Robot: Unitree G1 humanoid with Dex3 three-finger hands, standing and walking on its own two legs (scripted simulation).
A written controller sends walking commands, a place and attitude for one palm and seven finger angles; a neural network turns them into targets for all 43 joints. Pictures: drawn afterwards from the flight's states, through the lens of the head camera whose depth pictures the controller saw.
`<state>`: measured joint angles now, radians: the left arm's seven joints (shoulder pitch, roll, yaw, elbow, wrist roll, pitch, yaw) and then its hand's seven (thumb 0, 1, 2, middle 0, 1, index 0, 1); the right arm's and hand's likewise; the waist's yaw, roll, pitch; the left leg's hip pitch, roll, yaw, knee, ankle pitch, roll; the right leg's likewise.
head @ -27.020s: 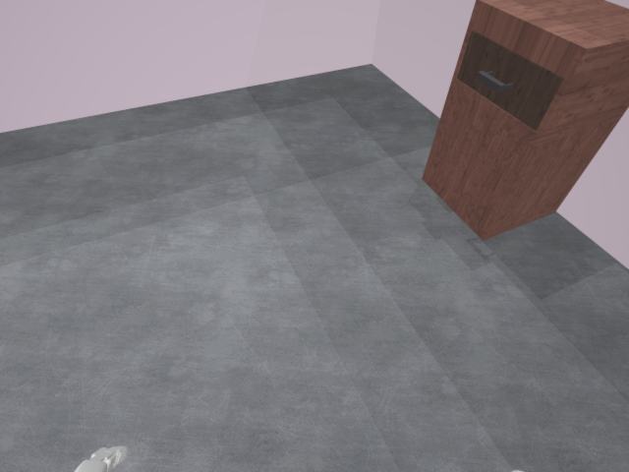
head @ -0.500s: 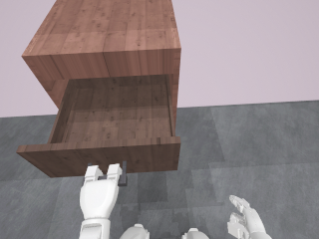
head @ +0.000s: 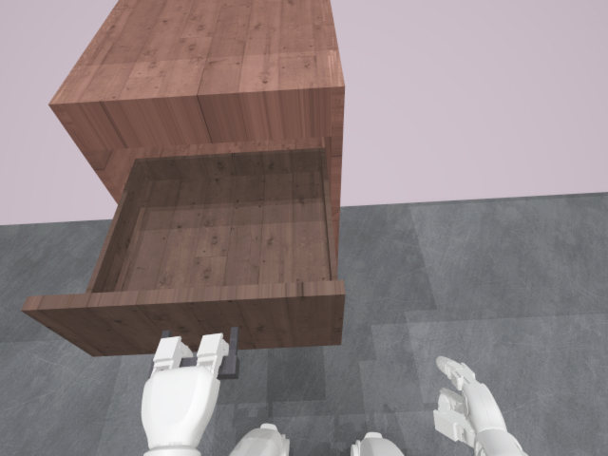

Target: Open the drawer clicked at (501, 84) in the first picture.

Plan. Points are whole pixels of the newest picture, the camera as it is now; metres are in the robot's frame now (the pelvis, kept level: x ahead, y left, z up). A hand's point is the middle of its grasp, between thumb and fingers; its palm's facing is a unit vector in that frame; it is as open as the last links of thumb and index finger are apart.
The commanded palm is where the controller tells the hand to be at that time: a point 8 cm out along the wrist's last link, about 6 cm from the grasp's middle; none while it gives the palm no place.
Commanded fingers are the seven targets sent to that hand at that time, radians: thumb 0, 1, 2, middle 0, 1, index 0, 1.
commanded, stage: pull the drawer open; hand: left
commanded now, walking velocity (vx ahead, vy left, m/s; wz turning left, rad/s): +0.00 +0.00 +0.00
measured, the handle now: (197, 352) +0.26 +0.18 -0.04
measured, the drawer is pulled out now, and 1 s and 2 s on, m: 0.30 0.30 0.30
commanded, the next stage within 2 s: open the thumb to release the handle in 0.34 s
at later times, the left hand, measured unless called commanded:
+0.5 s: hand (197, 402) +0.20 +0.17 -0.06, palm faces -0.01 -0.09 -1.00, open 6.2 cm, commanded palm +0.18 +0.18 -0.01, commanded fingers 0.00 0.62 0.78 -0.38 -1.32 -0.38 -1.32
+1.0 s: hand (196, 398) +0.21 +0.17 -0.06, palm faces -0.01 -0.09 -1.00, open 12.9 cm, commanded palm +0.18 +0.18 -0.01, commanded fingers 0.00 -0.50 0.30 -0.30 -1.20 -0.30 -1.20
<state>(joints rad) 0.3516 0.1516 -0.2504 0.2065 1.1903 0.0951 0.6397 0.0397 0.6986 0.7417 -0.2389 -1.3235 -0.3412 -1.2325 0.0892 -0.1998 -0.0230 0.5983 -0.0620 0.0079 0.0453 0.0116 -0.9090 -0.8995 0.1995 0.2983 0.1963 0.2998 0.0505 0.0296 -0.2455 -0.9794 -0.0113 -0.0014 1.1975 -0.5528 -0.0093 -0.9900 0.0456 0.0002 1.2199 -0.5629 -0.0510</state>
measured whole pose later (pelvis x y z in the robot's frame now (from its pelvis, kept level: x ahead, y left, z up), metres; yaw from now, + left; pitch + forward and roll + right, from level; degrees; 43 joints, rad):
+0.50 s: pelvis +0.00 +0.00 -0.01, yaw +0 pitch +20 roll +2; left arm 0.36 0.17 -0.23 0.18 1.21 0.06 0.67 0.03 0.69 0.77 -0.26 -1.33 -0.34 -1.25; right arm 0.09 -0.21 -0.02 0.60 -0.08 0.01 0.03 0.01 -0.91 -0.90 0.20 0.30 0.20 0.30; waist 0.05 0.03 -0.24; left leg -1.03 -0.01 0.00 1.24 -0.57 -0.01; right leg -1.04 0.04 0.00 1.27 -0.58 -0.05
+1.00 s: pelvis -0.02 +0.00 +0.00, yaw +1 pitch +18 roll +1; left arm 0.23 0.17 -0.25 0.31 1.16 0.14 0.68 0.00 -0.34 0.37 -0.31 -1.22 -0.33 -1.21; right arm 0.09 -0.21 -0.04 0.66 -0.05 0.01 -0.01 0.01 -0.91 -0.90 0.20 0.30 0.20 0.30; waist 0.04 0.03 -0.22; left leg -0.98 -0.01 -0.02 1.18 -0.52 -0.02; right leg -0.99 0.04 -0.01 1.20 -0.53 -0.06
